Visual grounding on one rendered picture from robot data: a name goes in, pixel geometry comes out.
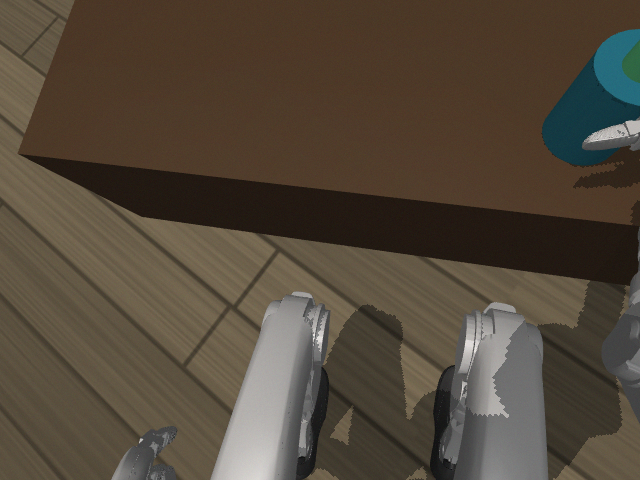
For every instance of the right robot hand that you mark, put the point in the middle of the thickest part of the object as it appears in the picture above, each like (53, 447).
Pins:
(616, 136)

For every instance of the left robot hand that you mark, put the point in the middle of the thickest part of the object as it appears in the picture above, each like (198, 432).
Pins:
(137, 463)

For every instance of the left robot foot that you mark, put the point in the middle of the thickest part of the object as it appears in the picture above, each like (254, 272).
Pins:
(305, 465)

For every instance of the right robot arm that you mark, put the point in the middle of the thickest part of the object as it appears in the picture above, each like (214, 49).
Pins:
(621, 349)

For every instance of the bottle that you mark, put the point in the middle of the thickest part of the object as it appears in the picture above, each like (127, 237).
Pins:
(605, 93)

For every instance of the right robot foot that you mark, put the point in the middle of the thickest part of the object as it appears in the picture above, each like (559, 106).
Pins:
(440, 467)

